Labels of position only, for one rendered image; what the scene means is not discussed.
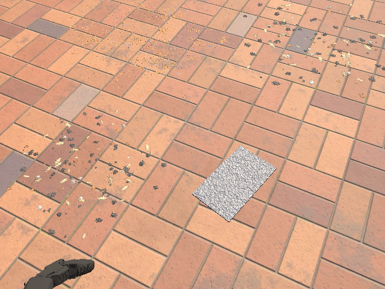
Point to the left robot hand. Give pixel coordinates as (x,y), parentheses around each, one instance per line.
(58,272)

